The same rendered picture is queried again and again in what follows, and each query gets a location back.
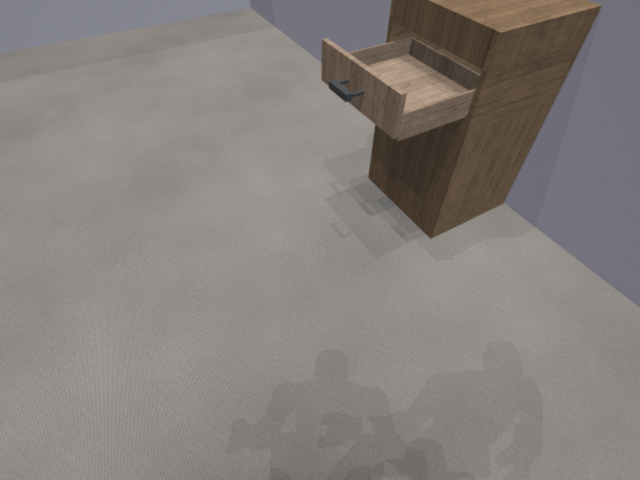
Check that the cabinet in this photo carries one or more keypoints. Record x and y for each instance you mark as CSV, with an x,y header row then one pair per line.
x,y
524,50

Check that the drawer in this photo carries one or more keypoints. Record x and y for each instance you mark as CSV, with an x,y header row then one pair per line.
x,y
409,87

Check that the handle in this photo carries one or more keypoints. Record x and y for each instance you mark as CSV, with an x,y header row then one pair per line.
x,y
338,88

